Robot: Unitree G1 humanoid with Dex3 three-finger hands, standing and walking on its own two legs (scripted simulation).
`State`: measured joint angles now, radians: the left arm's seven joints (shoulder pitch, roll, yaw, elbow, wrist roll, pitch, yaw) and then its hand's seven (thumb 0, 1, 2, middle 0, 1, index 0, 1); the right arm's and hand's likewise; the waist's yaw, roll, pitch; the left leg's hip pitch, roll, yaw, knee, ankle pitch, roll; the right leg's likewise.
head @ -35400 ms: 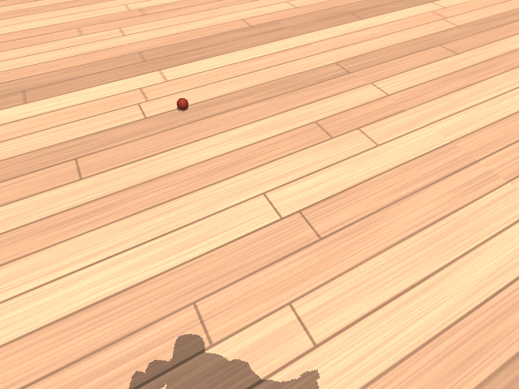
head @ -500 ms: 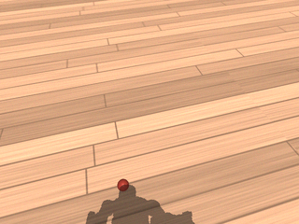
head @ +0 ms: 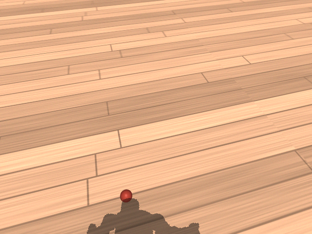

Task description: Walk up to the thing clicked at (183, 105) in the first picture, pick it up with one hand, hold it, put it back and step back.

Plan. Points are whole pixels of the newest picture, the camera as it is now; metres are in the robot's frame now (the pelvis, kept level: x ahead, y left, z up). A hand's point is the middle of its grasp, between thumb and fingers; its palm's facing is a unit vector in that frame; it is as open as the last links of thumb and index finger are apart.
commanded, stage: stand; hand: left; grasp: from above
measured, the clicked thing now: (126, 195) +0.47 +0.21 -0.75
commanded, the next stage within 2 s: step back in 0.32 s
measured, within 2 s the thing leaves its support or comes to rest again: neither
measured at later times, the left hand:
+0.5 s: hand out of the picture +0.06 +0.27 -0.16, palm faces +0.00 -0.93 -0.38, open 7.4 cm
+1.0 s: hand out of the picture +0.02 +0.33 -0.18, palm faces -0.10 -0.92 -0.38, open 7.4 cm
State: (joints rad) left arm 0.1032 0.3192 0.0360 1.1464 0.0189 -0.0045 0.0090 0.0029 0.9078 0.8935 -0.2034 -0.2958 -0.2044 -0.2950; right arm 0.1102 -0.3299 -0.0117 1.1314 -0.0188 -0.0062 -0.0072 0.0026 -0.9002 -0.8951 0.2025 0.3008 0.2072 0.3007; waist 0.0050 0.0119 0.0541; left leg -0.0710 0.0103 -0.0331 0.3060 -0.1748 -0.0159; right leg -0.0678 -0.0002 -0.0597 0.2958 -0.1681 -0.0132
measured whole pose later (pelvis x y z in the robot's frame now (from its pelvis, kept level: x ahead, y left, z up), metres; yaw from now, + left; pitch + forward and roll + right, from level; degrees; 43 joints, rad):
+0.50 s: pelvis -0.03 +0.01 -0.01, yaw -1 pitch -2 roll +0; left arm 0.07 0.35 0.08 1.03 0.02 0.02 0.01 0.00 0.91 0.89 -0.21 -0.30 -0.21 -0.30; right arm 0.08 -0.38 -0.05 1.03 0.00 0.04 0.01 0.00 -0.90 -0.90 0.20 0.30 0.21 0.30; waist 0.00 0.00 0.17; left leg -0.31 -0.04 -0.04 0.77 -0.42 0.03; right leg -0.22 -0.02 -0.04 0.45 -0.19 -0.02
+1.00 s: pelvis -0.11 +0.07 -0.02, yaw -4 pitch -1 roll +0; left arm 0.11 0.37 0.08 0.89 0.02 0.06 0.02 0.00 0.91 0.89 -0.20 -0.30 -0.20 -0.29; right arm 0.12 -0.35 -0.05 0.87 -0.02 0.02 -0.02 0.00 -0.90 -0.89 0.21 0.30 0.21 0.30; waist -0.02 -0.02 0.21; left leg -0.30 -0.02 0.06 0.62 -0.30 0.06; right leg -0.31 0.05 0.08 0.81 -0.47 0.01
